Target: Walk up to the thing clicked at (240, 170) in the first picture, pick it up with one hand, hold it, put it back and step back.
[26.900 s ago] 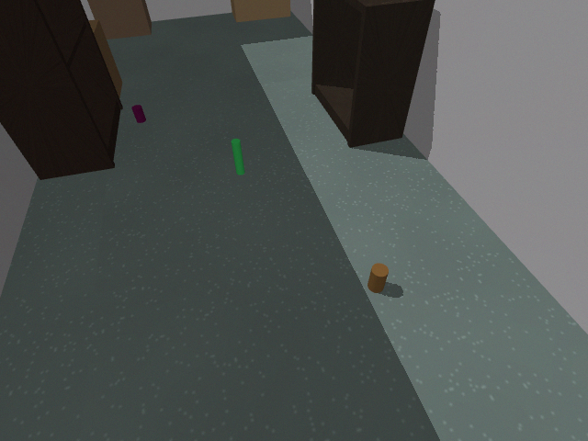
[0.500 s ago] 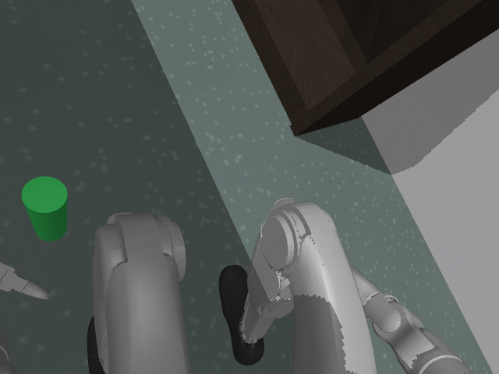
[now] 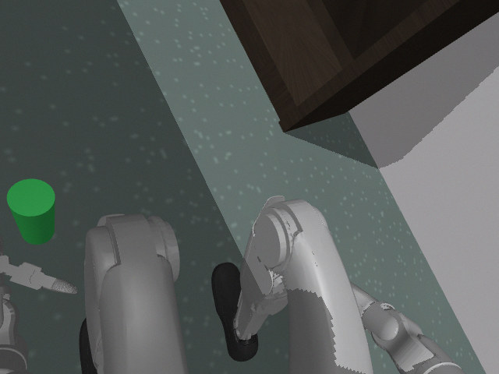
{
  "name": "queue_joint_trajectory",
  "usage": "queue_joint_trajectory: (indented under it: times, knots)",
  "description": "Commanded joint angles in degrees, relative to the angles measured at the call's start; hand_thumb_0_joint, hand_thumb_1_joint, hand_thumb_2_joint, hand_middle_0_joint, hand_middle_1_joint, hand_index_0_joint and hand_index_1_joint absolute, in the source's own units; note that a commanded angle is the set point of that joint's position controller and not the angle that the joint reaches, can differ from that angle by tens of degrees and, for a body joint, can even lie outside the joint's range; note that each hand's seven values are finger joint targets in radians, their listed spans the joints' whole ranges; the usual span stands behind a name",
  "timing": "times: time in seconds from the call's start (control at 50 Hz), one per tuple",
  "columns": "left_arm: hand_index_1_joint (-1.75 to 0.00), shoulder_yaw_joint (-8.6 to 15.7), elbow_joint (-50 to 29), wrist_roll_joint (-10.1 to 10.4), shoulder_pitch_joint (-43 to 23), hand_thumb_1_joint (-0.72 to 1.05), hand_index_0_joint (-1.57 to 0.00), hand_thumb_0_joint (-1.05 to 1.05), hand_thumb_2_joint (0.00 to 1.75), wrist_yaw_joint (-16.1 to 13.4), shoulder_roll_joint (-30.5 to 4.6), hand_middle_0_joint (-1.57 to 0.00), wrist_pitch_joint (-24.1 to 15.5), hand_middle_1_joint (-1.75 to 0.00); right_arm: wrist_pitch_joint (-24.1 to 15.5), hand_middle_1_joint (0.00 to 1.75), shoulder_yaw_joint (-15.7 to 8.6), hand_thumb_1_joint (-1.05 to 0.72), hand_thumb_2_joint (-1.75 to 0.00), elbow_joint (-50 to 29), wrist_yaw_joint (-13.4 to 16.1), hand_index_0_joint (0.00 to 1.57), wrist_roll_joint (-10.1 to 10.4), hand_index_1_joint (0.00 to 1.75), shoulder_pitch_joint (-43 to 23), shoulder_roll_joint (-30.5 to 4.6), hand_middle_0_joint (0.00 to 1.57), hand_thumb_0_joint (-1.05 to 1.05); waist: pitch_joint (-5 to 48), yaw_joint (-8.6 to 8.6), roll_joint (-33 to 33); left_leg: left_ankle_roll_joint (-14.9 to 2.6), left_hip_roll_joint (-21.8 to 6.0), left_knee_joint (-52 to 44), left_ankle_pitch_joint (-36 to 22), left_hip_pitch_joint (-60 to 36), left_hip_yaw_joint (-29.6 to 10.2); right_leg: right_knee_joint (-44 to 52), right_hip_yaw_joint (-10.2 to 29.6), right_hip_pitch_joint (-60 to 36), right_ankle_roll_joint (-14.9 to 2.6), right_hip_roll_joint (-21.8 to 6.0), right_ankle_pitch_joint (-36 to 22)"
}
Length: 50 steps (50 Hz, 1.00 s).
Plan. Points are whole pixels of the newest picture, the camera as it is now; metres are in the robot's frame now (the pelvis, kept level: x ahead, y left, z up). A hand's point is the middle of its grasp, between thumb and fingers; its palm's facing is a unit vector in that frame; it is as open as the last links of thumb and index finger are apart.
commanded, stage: rest palm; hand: left
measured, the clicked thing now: (35, 217) +0.36 +0.24 -0.18
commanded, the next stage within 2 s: close in 0.30 s
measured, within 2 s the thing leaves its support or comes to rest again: leaves its support in 1.42 s
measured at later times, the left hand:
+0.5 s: hand (34, 224) +0.35 +0.24 -0.17, palm faces +0.24 -0.97 +0.01, open 17.3 cm
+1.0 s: hand (35, 213) +0.37 +0.24 -0.17, palm faces +0.24 -0.97 +0.02, open 11.4 cm
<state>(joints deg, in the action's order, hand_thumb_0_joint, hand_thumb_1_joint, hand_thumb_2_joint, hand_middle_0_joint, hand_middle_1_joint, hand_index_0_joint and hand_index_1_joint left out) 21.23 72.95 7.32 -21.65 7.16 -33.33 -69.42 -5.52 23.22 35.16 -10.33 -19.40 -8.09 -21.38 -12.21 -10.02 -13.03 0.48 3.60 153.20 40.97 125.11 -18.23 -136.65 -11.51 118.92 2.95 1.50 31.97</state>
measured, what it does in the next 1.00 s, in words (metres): stands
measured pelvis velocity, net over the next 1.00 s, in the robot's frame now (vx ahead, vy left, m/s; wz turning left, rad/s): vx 0.00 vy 0.00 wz -0.03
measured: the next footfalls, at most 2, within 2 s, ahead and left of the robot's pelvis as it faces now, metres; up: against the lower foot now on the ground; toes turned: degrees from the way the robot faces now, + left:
none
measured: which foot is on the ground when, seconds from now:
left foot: down 0.00-1.00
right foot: down 0.00-1.00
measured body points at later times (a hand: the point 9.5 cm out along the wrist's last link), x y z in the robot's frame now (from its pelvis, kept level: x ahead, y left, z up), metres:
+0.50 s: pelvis +0.00 +0.00 +0.00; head +0.20 +0.19 +0.35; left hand +0.33 +0.29 -0.17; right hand +0.20 -0.23 -0.03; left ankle +0.08 +0.11 -0.25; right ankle +0.16 -0.13 -0.25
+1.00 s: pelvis +0.00 +0.00 +0.00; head +0.19 +0.20 +0.34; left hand +0.35 +0.30 -0.17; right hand +0.19 -0.23 -0.03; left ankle +0.08 +0.11 -0.25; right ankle +0.16 -0.13 -0.25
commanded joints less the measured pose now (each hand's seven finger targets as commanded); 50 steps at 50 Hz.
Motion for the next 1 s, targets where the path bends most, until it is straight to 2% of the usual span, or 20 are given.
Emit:
queue_joint_trajectory:
  times: [0.0,0.08,0.1,0.16,0.18,0.24,0.32,0.38,0.42,0.48,0.58,0.6,0.62,0.7,0.78,0.82,0.84,0.86,0.92,0.98]
  knots:
    - [-0.06,-1.1,-10.3,-0.8,-8.8,-0.57,-0.03,0.00,0.10,-3.5,-5.5,-0.02,-4.7,-0.08,0.2,0.30,-7.4,-0.90,-0.90,-1.6,0.8,0.20,-0.2,0.30,-1.2,-19.4,0.20,0.00,30.3,-4.05,30.1,2.08,-3.0,-24.5,-3.3,-21.1,4.6,6.8,-5.8,-12.3,-3.95,1.8,-4.4]
    - [-0.05,-3.7,-9.2,-1.4,-11.1,-0.57,-0.04,0.00,0.10,-5.2,-4.1,-0.04,-4.5,-0.05,0.5,0.30,-7.4,-0.91,-0.90,-0.7,0.5,0.20,-0.4,0.30,-0.5,-19.4,0.20,0.00,31.0,-6.18,27.3,1.52,-2.9,-22.8,-3.3,-19.9,4.7,7.9,-6.1,-13.3,-3.52,2.0,-5.2]
    - [-0.05,-4.1,-8.3,-1.7,-11.8,-0.57,-0.03,0.00,0.10,-5.5,-4.5,-0.04,-4.4,-0.05,0.6,0.30,-7.1,-0.90,-0.90,-0.8,0.4,0.20,-0.2,0.30,-1.0,-19.3,0.20,0.00,29.7,-6.16,26.4,1.40,-2.9,-22.9,-2.1,-18.7,4.3,7.9,-6.3,-12.7,-3.52,2.0,-4.2]
    - [-0.05,-4.7,-5.3,-2.6,-11.1,-0.60,-0.04,0.00,0.09,-5.9,-4.5,-0.04,-4.4,-0.05,1.0,0.30,-6.7,-0.91,-0.90,-0.6,0.3,0.20,-0.4,0.30,-1.1,-19.2,0.20,0.00,29.7,-6.54,24.2,1.34,-3.0,-22.1,-3.7,-18.8,4.1,7.8,-6.7,-13.3,-3.35,2.2,-5.3]
    - [-0.05,-4.0,-5.1,-2.3,-11.2,-0.61,-0.04,0.00,0.10,-6.2,-5.2,-0.04,-4.6,-0.05,1.1,0.30,-6.4,-0.90,-0.90,-1.0,0.3,0.20,-0.3,0.30,-1.7,-19.3,0.20,0.00,28.5,-5.68,23.6,1.19,-3.0,-22.5,-2.0,-17.5,3.7,8.0,-6.9,-12.6,-3.39,2.3,-3.7]
    - [-0.06,-2.2,-2.5,-2.0,-9.1,-0.60,-0.03,0.00,0.11,-6.8,-6.3,-0.04,-4.4,-0.06,1.3,0.30,-5.9,-0.91,-0.90,-1.3,0.1,0.20,-0.4,0.30,-1.8,-18.9,0.20,0.00,29.3,-4.80,21.8,0.84,-2.9,-21.5,-2.5,-16.6,4.8,8.7,-6.6,-14.9,-3.32,2.7,-3.9]
    - [-0.08,0.1,-2.2,-2.3,-8.2,-0.61,-0.03,0.00,0.14,-7.7,-8.3,-0.03,-4.6,-0.07,1.7,0.30,-5.5,-0.90,-0.90,-2.1,0.0,0.20,-0.5,0.30,-2.8,-19.2,0.20,0.00,27.7,-3.48,24.1,1.28,-3.3,-23.0,-0.5,-16.5,4.4,8.3,-7.0,-13.6,-3.58,2.8,-2.0]
    - [-0.07,0.5,-3.7,-3.0,-8.9,-0.58,-0.03,0.00,0.15,-7.7,-9.2,-0.03,-5.0,-0.07,1.8,0.30,-5.4,-0.90,-0.90,-2.1,0.2,0.20,-0.6,0.30,-3.0,-19.3,0.20,0.00,27.4,-4.14,26.1,1.59,-3.5,-23.4,-1.6,-17.7,4.2,7.8,-7.1,-13.4,-3.62,2.6,-3.0]
    - [-0.18,0.6,-5.8,-3.2,-9.8,-0.42,-0.16,0.00,0.21,-7.6,-9.9,-0.16,-5.4,-0.18,1.9,0.30,-5.3,-0.90,-0.90,-1.9,0.2,0.20,-0.9,0.30,-2.6,-19.3,0.20,0.00,28.5,-4.38,28.2,1.76,-3.7,-23.0,-3.1,-19.3,4.2,7.3,-6.9,-14.1,-3.66,2.7,-4.6]
    - [-0.26,-0.1,-7.4,-2.8,-11.6,-0.38,-0.25,0.00,0.27,-7.3,-9.5,-0.26,-5.6,-0.26,1.9,0.30,-5.5,-0.90,-0.90,-1.7,0.4,0.20,-1.1,0.30,-2.2,-19.8,0.20,0.00,29.3,-6.00,29.1,1.94,-4.0,-22.7,-4.4,-20.8,3.6,7.1,-7.1,-14.3,-3.61,2.6,-6.1]
    - [-0.32,-2.5,-5.6,-2.9,-13.3,-0.25,-0.33,0.00,0.34,-7.2,-7.8,-0.33,-4.9,-0.32,2.2,0.30,-5.6,-0.90,-0.90,-1.3,0.2,0.20,-0.9,0.30,-2.0,-20.4,0.20,0.00,27.6,-7.21,28.7,2.25,-4.3,-23.5,-3.7,-21.2,2.3,6.7,-7.8,-12.4,-3.50,2.3,-5.8]
    - [-0.34,-2.9,-4.9,-3.0,-12.6,-0.26,-0.35,0.00,0.35,-7.2,-8.0,-0.35,-4.5,-0.34,2.4,0.30,-5.6,-0.90,-0.90,-1.3,0.2,0.20,-0.8,0.30,-1.8,-20.5,0.20,0.00,27.6,-6.76,28.2,2.19,-4.2,-23.7,-3.1,-21.2,2.1,6.8,-8.0,-12.2,-3.54,2.4,-5.3]
    - [-0.35,-3.5,-4.2,-2.9,-12.3,-0.25,-0.37,0.00,0.36,-7.1,-7.0,-0.36,-4.3,-0.36,2.4,0.30,-5.6,-0.90,-0.90,-1.4,0.2,0.20,-0.8,0.30,-2.0,-20.5,0.20,0.00,27.2,-7.02,27.4,2.13,-4.1,-23.3,-3.4,-20.8,2.1,7.0,-8.0,-12.5,-3.40,2.4,-5.6]
    - [-0.43,-2.3,-2.5,-2.4,-12.0,-0.20,-0.44,0.00,0.43,-7.6,-8.5,-0.44,-4.0,-0.43,2.4,0.30,-5.1,-0.90,-0.90,-2.2,0.0,0.20,-0.6,0.30,-2.6,-20.3,0.20,0.00,25.4,-5.91,24.5,1.40,-3.8,-22.8,-0.2,-17.5,2.5,8.2,-7.8,-12.5,-3.25,2.6,-3.1]
    - [-0.48,-1.0,-1.3,-2.5,-11.5,-0.08,-0.50,0.00,0.49,-8.0,-9.3,-0.50,-4.1,-0.49,2.4,0.30,-4.9,-0.89,-0.90,-2.3,-0.1,0.20,-0.7,0.30,-2.5,-20.3,0.20,0.00,24.9,-5.82,24.9,1.58,-4.0,-23.3,-0.6,-17.8,2.3,7.8,-7.9,-12.5,-3.34,2.6,-3.2]
    - [-0.51,-0.3,-2.2,-2.8,-12.9,-0.05,-0.55,0.00,0.51,-8.2,-10.8,-0.55,-4.4,-0.52,2.5,0.30,-4.6,-0.89,-0.90,-2.6,0.0,0.20,-0.8,0.30,-2.8,-20.2,0.20,0.00,25.0,-5.75,25.9,1.53,-4.1,-23.2,-0.2,-17.8,2.5,7.8,-7.8,-12.6,-3.44,2.8,-2.9]
    - [-0.54,0.2,-3.2,-2.8,-13.5,-0.03,-0.57,0.00,0.55,-8.3,-10.9,-0.57,-4.7,-0.55,2.6,0.30,-4.6,-0.89,-0.90,-2.5,0.0,0.20,-1.0,0.30,-2.1,-20.3,0.20,0.00,25.9,-6.35,27.0,1.75,-4.3,-23.5,-1.6,-19.2,2.1,7.5,-7.9,-13.4,-3.40,2.7,-4.1]
    - [-0.56,-0.1,-3.4,-3.1,-13.6,0.01,-0.58,0.00,0.57,-8.4,-11.0,-0.59,-4.8,-0.56,2.7,0.30,-4.5,-0.89,-0.90,-2.5,0.0,0.20,-1.1,0.30,-2.3,-20.1,0.20,0.00,26.4,-6.07,27.3,1.81,-4.3,-23.5,-2.2,-19.5,2.2,7.4,-7.7,-13.5,-3.51,2.8,-4.4]
    - [-0.60,0.3,-4.3,-3.6,-15.7,0.06,-0.63,0.00,0.60,-8.6,-11.8,-0.64,-4.8,-0.60,2.7,0.30,-4.5,-0.89,-0.90,-2.6,0.1,0.20,-1.2,0.30,-2.1,-20.1,0.20,0.00,25.8,-6.98,28.7,1.90,-4.6,-23.9,-1.4,-19.9,2.0,7.5,-7.7,-12.7,-3.51,2.7,-3.9]
    - [-0.65,-0.9,-3.8,-3.8,-14.6,0.13,-0.69,0.00,0.66,-8.3,-9.9,-0.70,-4.5,-0.65,2.9,0.30,-4.7,-0.89,-0.90,-2.5,0.1,0.20,-1.3,0.30,-1.9,-20.5,0.20,0.00,26.1,-7.39,29.4,2.30,-4.7,-24.1,-2.3,-21.3,1.4,7.1,-8.1,-12.2,-3.43,2.6,-4.9]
